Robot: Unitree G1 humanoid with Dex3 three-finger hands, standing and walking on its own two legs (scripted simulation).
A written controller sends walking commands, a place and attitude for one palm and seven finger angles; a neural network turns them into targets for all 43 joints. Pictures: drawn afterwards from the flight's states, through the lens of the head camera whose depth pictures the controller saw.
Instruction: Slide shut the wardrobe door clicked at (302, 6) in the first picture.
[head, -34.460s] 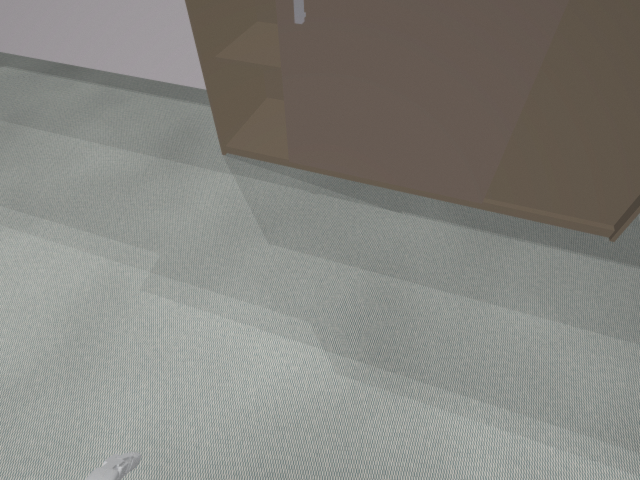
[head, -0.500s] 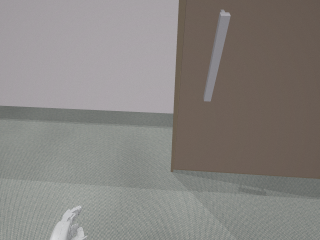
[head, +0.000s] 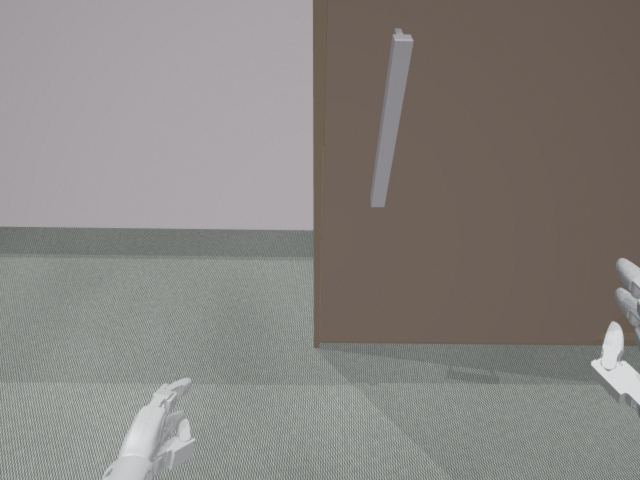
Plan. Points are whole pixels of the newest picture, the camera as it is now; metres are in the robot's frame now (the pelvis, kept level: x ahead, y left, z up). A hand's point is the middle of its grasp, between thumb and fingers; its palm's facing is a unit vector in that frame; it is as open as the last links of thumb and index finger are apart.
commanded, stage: let the arm hang, fingers relaxed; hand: right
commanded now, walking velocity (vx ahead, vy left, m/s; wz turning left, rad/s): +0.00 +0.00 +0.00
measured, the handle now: (386, 128) +0.66 -0.10 +0.11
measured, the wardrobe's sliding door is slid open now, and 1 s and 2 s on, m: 0.00 0.00 0.00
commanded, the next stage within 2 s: look to check the result in 1.04 s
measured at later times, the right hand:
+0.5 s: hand out of the picture -0.05 -0.19 -0.17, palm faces +0.00 +0.98 -0.20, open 7.2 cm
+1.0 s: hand out of the picture +0.03 -0.17 -0.17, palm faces -0.02 +0.98 -0.18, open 7.3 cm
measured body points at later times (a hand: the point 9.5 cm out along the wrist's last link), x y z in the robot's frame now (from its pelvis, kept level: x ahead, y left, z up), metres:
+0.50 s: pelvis -0.01 +0.00 +0.01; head +0.03 -0.02 +0.45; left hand -0.03 +0.24 -0.14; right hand -0.04 -0.24 -0.16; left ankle -0.03 +0.11 -0.73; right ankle +0.05 -0.08 -0.73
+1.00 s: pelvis +0.01 +0.00 +0.01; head +0.03 -0.01 +0.46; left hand +0.04 +0.23 -0.14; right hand +0.03 -0.22 -0.16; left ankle -0.03 +0.11 -0.73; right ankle +0.05 -0.08 -0.73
